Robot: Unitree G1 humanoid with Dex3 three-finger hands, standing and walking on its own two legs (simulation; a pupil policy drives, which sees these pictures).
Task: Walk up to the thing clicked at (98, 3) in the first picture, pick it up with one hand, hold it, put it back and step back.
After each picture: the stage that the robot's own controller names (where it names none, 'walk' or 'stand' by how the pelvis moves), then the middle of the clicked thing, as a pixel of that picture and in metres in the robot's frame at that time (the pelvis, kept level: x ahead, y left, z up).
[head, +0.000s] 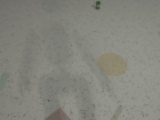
stand; (98, 5) +2.29 -0.23 -0.72
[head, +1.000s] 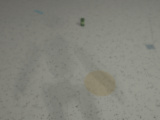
walk; (82, 22) +2.15 +0.16 -0.71
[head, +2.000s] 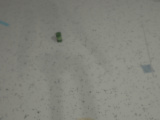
walk; (59, 37) +1.46 +0.39 -0.72
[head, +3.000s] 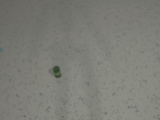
walk; (57, 72) +0.99 +0.34 -0.72
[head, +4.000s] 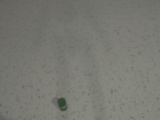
walk; (62, 104) +0.63 +0.24 -0.71
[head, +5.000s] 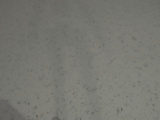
stand; out of the picture +0.43 +0.18 -0.71
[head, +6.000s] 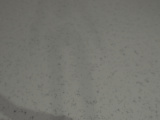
stand; out of the picture +0.37 +0.14 -0.72
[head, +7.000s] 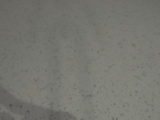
stand; out of the picture +0.36 +0.16 -0.72
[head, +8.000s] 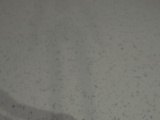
stand; out of the picture +0.37 +0.16 -0.72
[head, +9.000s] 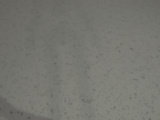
stand; out of the picture +0.36 +0.17 -0.73
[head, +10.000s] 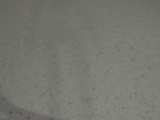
stand; out of the picture +0.35 +0.17 -0.73
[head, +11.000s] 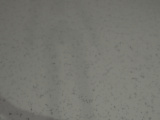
go down; out of the picture +0.34 +0.18 -0.73
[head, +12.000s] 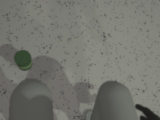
go down; (24, 61) +0.43 +0.22 -0.32
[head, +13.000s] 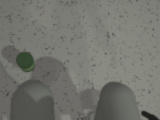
approach; (26, 62) +0.42 +0.23 -0.31
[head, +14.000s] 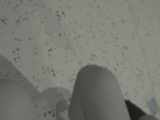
close in; out of the picture +0.40 +0.27 -0.22
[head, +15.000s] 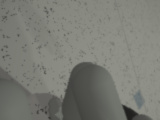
close; out of the picture +0.40 +0.27 -0.22
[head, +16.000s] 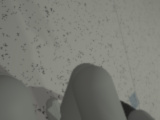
lift; out of the picture +0.38 +0.26 -0.23
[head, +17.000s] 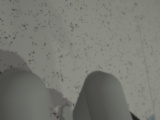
lift; out of the picture +0.33 +0.26 -0.18
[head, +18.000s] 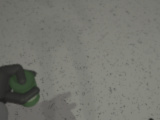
lift; (26, 89) +0.32 +0.19 +0.01
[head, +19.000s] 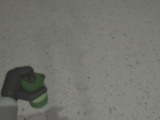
hold; (36, 91) +0.33 +0.16 +0.00
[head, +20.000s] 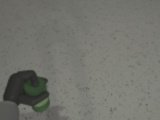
hold; (38, 95) +0.32 +0.16 -0.01
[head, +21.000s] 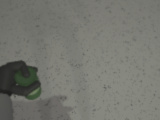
crouch; (29, 84) +0.36 +0.18 -0.06
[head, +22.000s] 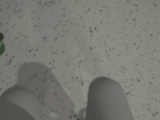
lower; out of the picture +0.48 +0.25 -0.09
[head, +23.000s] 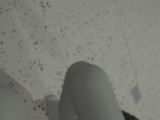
lower; out of the picture +0.42 +0.29 -0.23
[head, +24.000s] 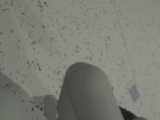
lower; out of the picture +0.42 +0.30 -0.23
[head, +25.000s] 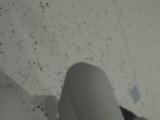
lower; out of the picture +0.42 +0.30 -0.23
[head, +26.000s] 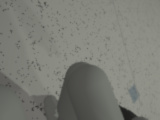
lower; out of the picture +0.42 +0.30 -0.23
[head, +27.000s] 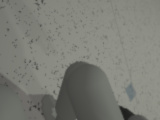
open; out of the picture +0.41 +0.28 -0.23
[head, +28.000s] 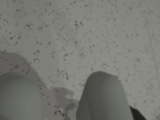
stand; out of the picture +0.42 +0.26 -0.26
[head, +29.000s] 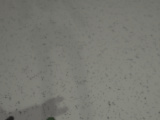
stand; out of the picture +0.38 +0.17 -0.62
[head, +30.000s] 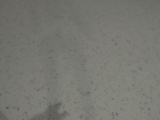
stand; out of the picture +0.40 +0.17 -0.67
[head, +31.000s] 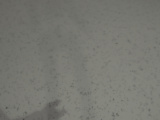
stand; out of the picture +0.38 +0.17 -0.67
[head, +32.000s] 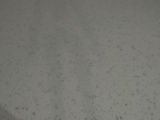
stand; out of the picture +0.42 +0.16 -0.72
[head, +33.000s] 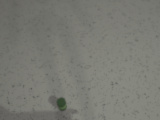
walk; (61, 104) +0.49 +0.18 -0.69
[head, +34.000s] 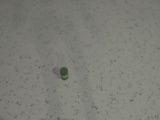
walk; (64, 73) +0.73 +0.15 -0.69
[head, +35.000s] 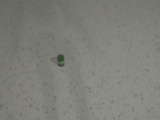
stand; (61, 60) +1.00 +0.22 -0.70
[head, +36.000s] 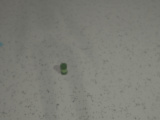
stand; (63, 69) +1.00 +0.19 -0.72
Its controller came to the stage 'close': yes
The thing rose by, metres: 0.71
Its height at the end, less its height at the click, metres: +0.00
